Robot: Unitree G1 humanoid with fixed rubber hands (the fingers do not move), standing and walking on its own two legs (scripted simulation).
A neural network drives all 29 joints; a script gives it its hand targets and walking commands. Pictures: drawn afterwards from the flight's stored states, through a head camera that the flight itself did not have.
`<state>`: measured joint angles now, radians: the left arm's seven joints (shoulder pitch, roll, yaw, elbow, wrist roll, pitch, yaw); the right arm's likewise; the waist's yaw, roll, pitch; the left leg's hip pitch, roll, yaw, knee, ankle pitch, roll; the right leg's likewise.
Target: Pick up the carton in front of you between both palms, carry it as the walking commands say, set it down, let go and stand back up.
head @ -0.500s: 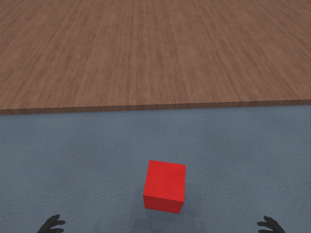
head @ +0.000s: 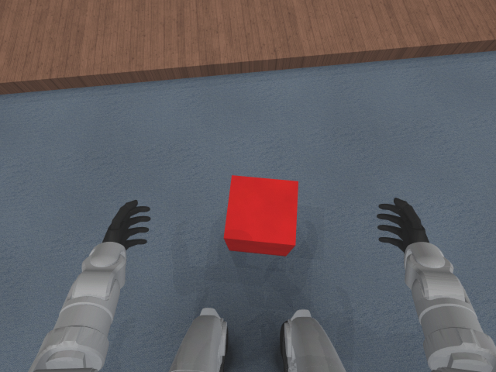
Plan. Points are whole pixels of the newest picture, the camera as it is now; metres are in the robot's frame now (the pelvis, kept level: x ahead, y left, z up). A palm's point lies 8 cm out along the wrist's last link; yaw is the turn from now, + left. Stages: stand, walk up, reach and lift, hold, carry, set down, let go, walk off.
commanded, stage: reach and lift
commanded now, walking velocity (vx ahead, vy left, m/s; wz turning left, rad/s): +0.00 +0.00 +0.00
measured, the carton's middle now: (260, 218) +0.49 -0.02 -0.58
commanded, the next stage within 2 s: none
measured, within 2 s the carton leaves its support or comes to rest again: neither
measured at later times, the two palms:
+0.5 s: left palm (169, 161) +0.49 +0.18 -0.14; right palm (363, 178) +0.46 -0.21 -0.14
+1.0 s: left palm (196, 186) +0.51 +0.16 -0.34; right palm (339, 201) +0.47 -0.22 -0.34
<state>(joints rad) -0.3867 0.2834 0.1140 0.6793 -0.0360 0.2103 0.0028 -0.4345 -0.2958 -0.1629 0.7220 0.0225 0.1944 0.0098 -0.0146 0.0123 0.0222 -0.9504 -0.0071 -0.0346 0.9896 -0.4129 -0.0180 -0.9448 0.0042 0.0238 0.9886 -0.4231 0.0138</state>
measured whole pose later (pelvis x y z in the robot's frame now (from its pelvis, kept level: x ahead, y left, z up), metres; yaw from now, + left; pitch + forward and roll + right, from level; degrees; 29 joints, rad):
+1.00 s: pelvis -0.03 +0.00 -0.18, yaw -2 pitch +56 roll -1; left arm -1.27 0.31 0.28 1.00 0.02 0.07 0.05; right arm -1.19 -0.23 -0.34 0.93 0.01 0.06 -0.07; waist -0.04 0.01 -0.08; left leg -2.05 -0.04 -0.08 1.63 -0.51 -0.06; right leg -2.05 0.06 0.03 1.63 -0.53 0.02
